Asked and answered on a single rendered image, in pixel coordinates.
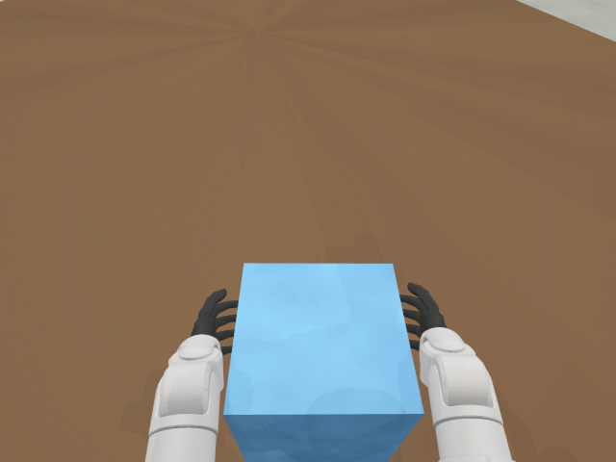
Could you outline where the robot left hand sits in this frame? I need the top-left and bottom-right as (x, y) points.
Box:
(191, 289), (239, 355)

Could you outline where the left robot forearm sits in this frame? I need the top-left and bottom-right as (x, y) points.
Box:
(145, 334), (224, 462)

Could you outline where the carton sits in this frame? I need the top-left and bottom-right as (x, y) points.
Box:
(223, 264), (424, 462)

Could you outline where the robot right hand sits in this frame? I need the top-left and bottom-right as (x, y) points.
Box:
(399, 282), (447, 352)

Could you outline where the right robot forearm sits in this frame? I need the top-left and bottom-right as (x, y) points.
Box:
(420, 327), (515, 462)

